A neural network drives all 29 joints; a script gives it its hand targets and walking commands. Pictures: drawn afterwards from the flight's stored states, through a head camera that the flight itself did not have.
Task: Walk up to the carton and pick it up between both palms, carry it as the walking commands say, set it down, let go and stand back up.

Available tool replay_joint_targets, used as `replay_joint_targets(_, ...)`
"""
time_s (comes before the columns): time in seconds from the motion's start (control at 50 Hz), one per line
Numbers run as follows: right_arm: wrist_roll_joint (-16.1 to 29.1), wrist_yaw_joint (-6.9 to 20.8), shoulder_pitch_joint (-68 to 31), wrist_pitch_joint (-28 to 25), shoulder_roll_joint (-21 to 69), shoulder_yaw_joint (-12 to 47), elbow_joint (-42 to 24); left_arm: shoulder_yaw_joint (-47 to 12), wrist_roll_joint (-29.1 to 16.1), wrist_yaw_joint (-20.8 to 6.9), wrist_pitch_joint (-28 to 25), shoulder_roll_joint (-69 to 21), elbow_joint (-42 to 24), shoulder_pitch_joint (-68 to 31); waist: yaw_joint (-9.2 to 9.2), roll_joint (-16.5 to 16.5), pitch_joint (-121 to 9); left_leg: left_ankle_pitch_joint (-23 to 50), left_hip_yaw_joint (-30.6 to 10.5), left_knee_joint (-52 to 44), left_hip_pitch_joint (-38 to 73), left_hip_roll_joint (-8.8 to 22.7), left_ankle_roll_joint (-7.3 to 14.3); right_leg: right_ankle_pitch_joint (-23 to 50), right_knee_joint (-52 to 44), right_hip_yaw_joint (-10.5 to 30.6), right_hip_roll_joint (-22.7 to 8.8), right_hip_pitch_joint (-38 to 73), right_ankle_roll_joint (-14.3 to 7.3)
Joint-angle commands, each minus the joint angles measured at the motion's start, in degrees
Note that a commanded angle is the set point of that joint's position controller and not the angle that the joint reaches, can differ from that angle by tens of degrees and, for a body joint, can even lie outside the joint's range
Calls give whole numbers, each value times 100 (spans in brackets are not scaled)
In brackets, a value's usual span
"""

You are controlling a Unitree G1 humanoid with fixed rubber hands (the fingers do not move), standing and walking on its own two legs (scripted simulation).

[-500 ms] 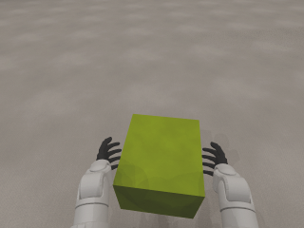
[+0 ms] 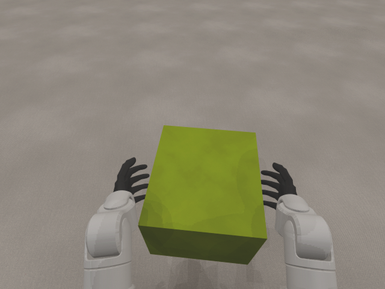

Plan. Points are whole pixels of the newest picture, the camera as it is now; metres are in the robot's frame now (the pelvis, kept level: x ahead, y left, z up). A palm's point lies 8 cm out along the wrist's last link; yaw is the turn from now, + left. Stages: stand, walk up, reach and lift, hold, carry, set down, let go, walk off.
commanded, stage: carry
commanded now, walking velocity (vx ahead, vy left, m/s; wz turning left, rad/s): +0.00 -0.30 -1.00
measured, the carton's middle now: (203, 192) +0.35 +0.00 +0.00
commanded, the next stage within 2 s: none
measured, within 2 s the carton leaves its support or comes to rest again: neither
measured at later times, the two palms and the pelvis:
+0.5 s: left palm (273, 211) +0.27 -0.14 +0.05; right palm out of the picture +0.17 -0.42 +0.04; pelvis -0.05 -0.19 -0.02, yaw -17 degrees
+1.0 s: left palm out of the picture +0.20 -0.45 +0.07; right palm out of the picture +0.02 -0.69 +0.06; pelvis -0.12 -0.40 -0.04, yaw -38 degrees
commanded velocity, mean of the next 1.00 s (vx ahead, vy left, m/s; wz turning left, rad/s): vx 0.00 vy -0.30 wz -1.00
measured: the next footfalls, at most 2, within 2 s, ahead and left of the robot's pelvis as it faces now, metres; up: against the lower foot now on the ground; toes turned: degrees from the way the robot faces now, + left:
right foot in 0.30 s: +0.06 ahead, -0.30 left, +0.00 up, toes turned -12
left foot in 0.58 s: -0.01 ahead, -0.14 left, +0.00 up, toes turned -13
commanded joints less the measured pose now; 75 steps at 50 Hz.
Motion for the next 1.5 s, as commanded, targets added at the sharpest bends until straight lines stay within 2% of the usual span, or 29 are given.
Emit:
replay_joint_targets(0.0,2451,1669,-2727,600,4765,4034,-924,-4285,-2490,-1636,720,-5051,-271,-2419,-167,573,-1453,-761,-1501,-1376,1848,2014,538,13,925,337,-684,-1348,209)
replay_joint_targets(0.22,2608,1852,-3808,936,5191,3584,-817,-4272,-2647,-1679,1085,-5979,-25,-3416,108,1420,-1614,-2440,643,-385,410,1553,-500,749,-895,-408,-649,158,158)
replay_joint_targets(0.26,2561,1808,-4013,957,5297,3671,-728,-3982,-2640,-1788,1145,-6255,710,-2826,291,-615,-1225,-2980,1038,1821,-414,622,-626,349,-1882,266,-235,481,-215)
replay_joint_targets(0.28,2576,1820,-3995,956,5389,3735,-567,-3790,-2544,-1831,1130,-6013,714,-2842,200,-2468,-690,-3591,601,3273,-1097,62,-876,-115,-3384,2410,-1169,-190,-542)
replay_joint_targets(0.3,2625,1830,-4195,935,5501,3816,-387,-3668,-2417,-1847,1120,-5889,812,-2970,39,-2642,-95,-3533,-431,4071,-1511,-46,-891,-1429,-3781,3223,-1152,-781,-613)
replay_joint_targets(0.38,2681,1677,-4507,912,5917,3880,-242,-3542,-2507,-1997,1048,-6030,849,-3137,-44,-2029,-1206,-1995,-512,4096,-1128,7,-712,729,-2681,1404,-520,448,-464)
replay_joint_targets(0.48,3057,1693,-4682,778,6031,3900,-895,-3782,-2565,-1785,791,-6165,27,-3630,12,-1193,-2154,-2224,-510,2192,-672,-543,-790,4365,-2407,2710,-602,1909,-1038)
replay_joint_targets(0.54,3032,1747,-4122,739,5984,3683,-767,-4085,-2634,-1632,762,-6113,-464,-3774,-91,-972,-2558,-1781,-542,-209,1806,-460,-539,4038,-2792,2332,-191,706,-218)
replay_joint_targets(0.56,3010,1767,-4029,711,5923,3569,-657,-4139,-2618,-1596,792,-6124,-431,-3772,-221,-38,-2581,-1179,-1113,-1407,3421,377,-232,2397,-2264,1849,138,-690,178)
replay_joint_targets(0.58,2989,1789,-3754,692,5897,3575,-574,-4212,-2635,-1547,796,-6168,-597,-3683,-139,1781,-2921,-5,-2808,-1554,4395,2466,324,210,-97,1234,435,-1665,199)
replay_joint_targets(0.6,2887,1821,-3510,678,5858,3463,-557,-4341,-2653,-1524,794,-6146,-796,-3941,-19,2119,-2493,2423,-3322,-1227,4549,3525,734,-627,1523,781,248,-2950,241)
replay_joint_targets(0.64,2995,1862,-3751,717,5867,3507,-811,-4479,-2734,-1462,794,-6152,-635,-3860,-7,454,-2311,4335,-1541,-317,4341,2882,386,225,2523,624,-346,-3050,80)
replay_joint_targets(0.7,2975,1855,-3909,681,5785,3499,-1185,-4650,-2811,-1398,807,-6261,-782,-3828,-42,1016,-2131,4998,-12,255,4542,1774,-346,541,1855,-90,-111,-3008,199)
replay_joint_targets(0.84,2448,1939,-3124,846,5112,2854,-198,-4672,-2466,-1359,1013,-5767,-147,-3223,12,2223,-1771,2587,1084,177,2626,1784,-748,1400,36,-671,-548,-1034,239)
replay_joint_targets(0.92,2402,1978,-3445,880,5042,3059,-21,-4414,-2252,-1476,1061,-5720,504,-2728,296,1496,-1645,1349,1366,1674,1812,1637,-896,1425,-1381,-950,-166,292,171)
replay_joint_targets(0.94,2391,1932,-3603,847,5237,3106,38,-4447,-2354,-1540,1062,-5812,416,-3029,395,733,-1364,518,1365,2776,1382,1361,-978,1496,-2176,-769,175,546,72)
replay_joint_targets(0.98,2262,1909,-3435,879,5402,3257,426,-4174,-2292,-1700,1035,-5611,585,-2874,96,-2390,-903,-5015,495,4242,-925,179,-1166,6123,-1855,2100,-742,1210,-606)
replay_joint_targets(1.02,2309,1762,-3658,739,5747,3554,345,-4043,-2406,-1890,943,-5765,739,-2736,-2,-2926,-1449,-4220,-302,4040,-1332,-226,-1099,6283,-1795,2371,-726,1881,-973)
replay_joint_targets(1.06,2489,1681,-4287,594,5870,3779,-305,-3763,-2402,-1965,831,-5998,923,-2635,33,-2746,-2213,-3348,-381,3226,-818,-245,-1060,6731,-1652,2201,-560,2435,-844)
replay_joint_targets(1.12,2886,1725,-4492,478,5974,3932,-1052,-3691,-2308,-1848,582,-6186,368,-2974,-61,-1924,-2394,-2173,-499,716,1992,-334,-676,3052,-2457,1847,72,428,-70)
replay_joint_targets(1.14,2915,1763,-4404,429,5929,3853,-1095,-3914,-2398,-1791,525,-6233,-159,-3271,-117,-542,-2333,-1706,-840,-694,2909,129,-485,1656,-2002,1402,356,-376,105)
replay_joint_targets(1.16,2992,1814,-4480,395,5943,3761,-1129,-4137,-2538,-1711,496,-6361,-468,-3648,-165,1590,-2499,-460,-2403,-1470,3659,1807,-71,459,22,1094,569,-1177,41)
replay_joint_targets(1.18,3039,1846,-4084,374,5853,3743,-1201,-4217,-2599,-1600,447,-6178,-885,-3663,-103,2368,-2280,2019,-3453,-1318,4105,3499,640,-708,1935,803,384,-2721,293)
replay_joint_targets(1.2,3051,1840,-4028,406,5909,3708,-1254,-4328,-2715,-1536,480,-6118,-1159,-4120,-89,1722,-2177,3662,-2704,-736,4024,3646,813,-650,2847,765,-219,-2866,226)
replay_joint_targets(1.24,3170,1894,-4123,486,5757,3827,-1542,-4413,-2568,-1355,495,-6183,-939,-3619,-2,1138,-2098,5489,-774,284,5005,2576,-37,17,3126,282,-361,-3420,228)
replay_joint_targets(1.3,2798,1844,-3171,613,5614,3436,-1037,-4517,-2504,-1288,668,-6016,-890,-3241,-141,1808,-1714,5819,151,505,5500,1693,-460,141,1870,-652,0,-3715,315)
replay_joint_targets(1.42,2325,1873,-2911,735,5249,3246,-400,-4381,-2325,-1455,861,-5456,-417,-2848,237,1754,-2148,3626,1104,1797,2038,1500,-758,1376,-858,-1362,98,986,200)
replay_joint_targets(1.46,2301,1846,-3314,729,5283,3429,-570,-4305,-2314,-1598,940,-5784,25,-2831,306,-22,-1541,-1093,852,3282,450,791,-768,2205,-2301,-406,142,1859,-196)
replay_joint_targets(1.48,2202,1844,-3281,777,5231,3491,-483,-4181,-2215,-1665,961,-5736,238,-2526,222,-1839,-1248,-4047,587,4038,-624,128,-897,5616,-2052,1203,-562,2068,-555)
